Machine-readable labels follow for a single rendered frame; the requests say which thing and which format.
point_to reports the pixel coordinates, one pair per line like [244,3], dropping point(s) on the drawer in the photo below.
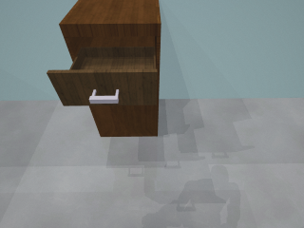
[132,70]

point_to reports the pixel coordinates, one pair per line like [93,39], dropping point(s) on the cabinet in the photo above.
[116,24]

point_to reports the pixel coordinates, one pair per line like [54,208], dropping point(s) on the handle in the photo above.
[113,99]

